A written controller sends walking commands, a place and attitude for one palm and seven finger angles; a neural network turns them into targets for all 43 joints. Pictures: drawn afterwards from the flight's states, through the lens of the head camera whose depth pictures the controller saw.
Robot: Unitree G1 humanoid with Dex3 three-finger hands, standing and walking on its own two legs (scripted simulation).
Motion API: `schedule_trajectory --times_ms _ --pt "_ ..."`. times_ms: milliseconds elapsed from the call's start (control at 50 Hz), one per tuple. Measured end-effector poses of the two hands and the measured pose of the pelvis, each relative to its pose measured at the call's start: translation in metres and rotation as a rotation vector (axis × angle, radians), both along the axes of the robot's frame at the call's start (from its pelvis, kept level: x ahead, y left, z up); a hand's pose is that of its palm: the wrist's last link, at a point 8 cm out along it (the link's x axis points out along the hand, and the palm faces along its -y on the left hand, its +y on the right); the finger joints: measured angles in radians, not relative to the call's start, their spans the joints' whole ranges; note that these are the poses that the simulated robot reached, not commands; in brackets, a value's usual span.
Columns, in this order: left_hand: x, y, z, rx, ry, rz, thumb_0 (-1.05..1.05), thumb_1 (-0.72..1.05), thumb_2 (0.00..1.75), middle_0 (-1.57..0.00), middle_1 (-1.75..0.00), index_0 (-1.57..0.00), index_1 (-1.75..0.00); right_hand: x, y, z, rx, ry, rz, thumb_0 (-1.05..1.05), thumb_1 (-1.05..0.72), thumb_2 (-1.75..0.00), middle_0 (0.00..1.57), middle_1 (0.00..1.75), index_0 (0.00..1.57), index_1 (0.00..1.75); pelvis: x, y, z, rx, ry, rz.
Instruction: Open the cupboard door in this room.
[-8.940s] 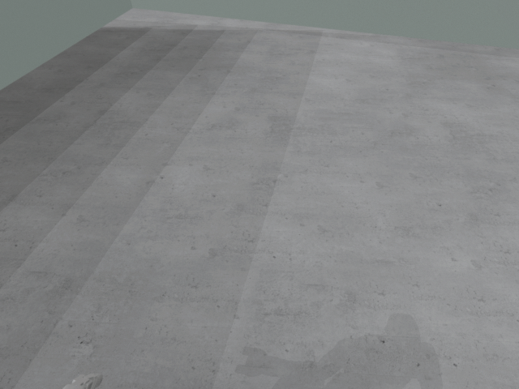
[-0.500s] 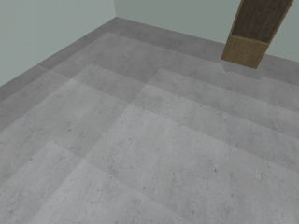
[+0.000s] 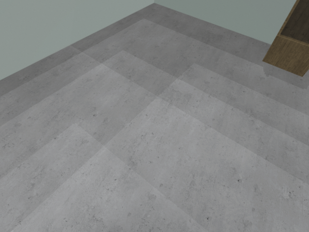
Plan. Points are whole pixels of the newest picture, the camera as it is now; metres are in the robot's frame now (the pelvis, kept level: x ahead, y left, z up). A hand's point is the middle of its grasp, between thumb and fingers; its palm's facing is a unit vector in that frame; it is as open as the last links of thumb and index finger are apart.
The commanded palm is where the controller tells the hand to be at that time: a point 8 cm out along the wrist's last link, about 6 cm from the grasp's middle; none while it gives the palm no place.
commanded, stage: stand and wait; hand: left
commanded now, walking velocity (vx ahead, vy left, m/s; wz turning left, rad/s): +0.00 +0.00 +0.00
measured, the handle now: out of the picture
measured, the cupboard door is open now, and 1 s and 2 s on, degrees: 0 0 0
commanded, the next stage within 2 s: turn or walk to find it in 0.38 s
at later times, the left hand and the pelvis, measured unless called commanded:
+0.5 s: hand out of the picture +0.03 +0.17 -0.17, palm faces +0.04 -0.97 -0.25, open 7.4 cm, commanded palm none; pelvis +0.00 -0.03 +0.00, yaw +1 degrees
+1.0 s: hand out of the picture +0.04 +0.19 -0.16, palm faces +0.21 -0.94 -0.26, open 7.4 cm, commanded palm none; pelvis -0.03 -0.03 +0.00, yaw +13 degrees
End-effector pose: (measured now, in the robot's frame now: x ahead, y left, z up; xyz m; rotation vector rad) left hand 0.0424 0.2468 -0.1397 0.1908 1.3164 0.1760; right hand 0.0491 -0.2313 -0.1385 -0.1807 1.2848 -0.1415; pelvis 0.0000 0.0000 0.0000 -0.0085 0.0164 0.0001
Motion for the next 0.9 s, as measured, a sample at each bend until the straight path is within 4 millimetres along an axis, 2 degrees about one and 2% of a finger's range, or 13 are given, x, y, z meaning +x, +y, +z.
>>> schedule_trajectory --times_ms 120,260,360,500,620,740,820,900 --pt "-0.014 -0.022 0.003 0.02 -0.009 0.008 0.01 0.9 0.9 -0.2 -0.29 -0.2 -0.3 0.002 -0.018 -0.013 0.031 -0.008 -0.011 0.0 -0.91 -0.9 0.2 0.3 0.2 0.3 0.0 -0.018 -0.004 0.024 -0.019 0.007" --pt "-0.032 -0.04 0.004 -0.008 0.036 0.025 0.01 0.9 0.9 -0.2 -0.29 -0.2 -0.3 -0.005 -0.039 -0.008 0.007 0.016 -0.008 0.0 -0.91 -0.9 0.2 0.3 0.2 0.3 0.005 -0.028 0.0 0.018 -0.036 0.011" --pt "-0.033 -0.04 0.002 -0.016 0.046 0.029 0.01 0.9 0.9 -0.2 -0.29 -0.2 -0.3 -0.014 -0.052 -0.001 -0.03 0.048 -0.006 0.0 -0.91 -0.9 0.2 0.3 0.2 0.3 0.006 -0.032 0.002 0.012 -0.044 0.011" --pt "-0.023 -0.026 0.003 0.009 0.023 0.031 0.01 0.9 0.9 -0.2 -0.29 -0.2 -0.3 -0.016 -0.065 0.006 -0.076 0.061 0.001 0.0 -0.9 -0.9 0.2 0.3 0.2 0.3 0.004 -0.032 0.002 0.005 -0.046 0.022" --pt "-0.015 -0.015 -0.003 0.011 -0.02 0.057 0.01 0.9 0.9 -0.2 -0.29 -0.2 -0.3 -0.012 -0.053 0.001 -0.074 0.068 0.028 0.0 -0.91 -0.9 0.2 0.3 0.2 0.3 0.0 -0.023 -0.004 -0.012 -0.045 0.058" --pt "-0.015 0.001 -0.014 -0.007 -0.035 0.085 0.01 0.9 0.9 -0.2 -0.29 -0.2 -0.3 -0.004 -0.022 -0.003 -0.053 0.049 0.064 0.0 -0.91 -0.9 0.2 0.3 0.2 0.3 -0.004 -0.006 -0.011 -0.002 -0.042 0.093" --pt "-0.014 0.007 -0.006 0.004 -0.049 0.1 0.01 0.9 0.9 -0.2 -0.29 -0.2 -0.3 -0.003 -0.006 0.0 -0.023 0.039 0.094 0.0 -0.9 -0.9 0.2 0.3 0.2 0.3 -0.012 -0.005 -0.005 -0.01 -0.02 0.127" --pt "-0.014 0.005 0.006 0.018 -0.092 0.124 0.01 0.9 0.9 -0.2 -0.29 -0.2 -0.3 -0.002 -0.004 0.001 -0.001 0.045 0.125 0.0 -0.9 -0.9 0.2 0.3 0.2 0.3 -0.018 -0.011 0.0 -0.018 -0.002 0.165"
